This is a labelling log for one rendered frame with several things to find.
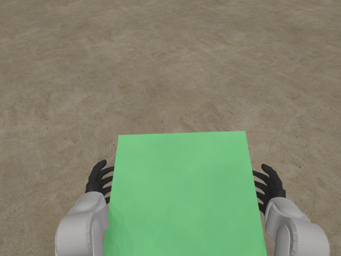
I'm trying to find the carton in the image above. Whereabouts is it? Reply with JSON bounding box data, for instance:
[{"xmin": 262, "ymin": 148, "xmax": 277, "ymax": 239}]
[{"xmin": 103, "ymin": 131, "xmax": 267, "ymax": 256}]

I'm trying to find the left robot hand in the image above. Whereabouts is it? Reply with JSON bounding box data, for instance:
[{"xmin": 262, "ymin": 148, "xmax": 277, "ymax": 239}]
[{"xmin": 85, "ymin": 159, "xmax": 115, "ymax": 204}]

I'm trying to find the right robot hand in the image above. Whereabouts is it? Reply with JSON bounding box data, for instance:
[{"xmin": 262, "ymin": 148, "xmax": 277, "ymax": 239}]
[{"xmin": 252, "ymin": 164, "xmax": 286, "ymax": 216}]

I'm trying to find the right robot forearm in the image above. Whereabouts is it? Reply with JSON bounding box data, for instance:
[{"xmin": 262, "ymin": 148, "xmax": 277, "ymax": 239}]
[{"xmin": 264, "ymin": 197, "xmax": 330, "ymax": 256}]

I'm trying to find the left robot forearm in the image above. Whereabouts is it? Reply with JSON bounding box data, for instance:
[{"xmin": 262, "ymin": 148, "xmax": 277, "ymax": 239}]
[{"xmin": 54, "ymin": 191, "xmax": 109, "ymax": 256}]

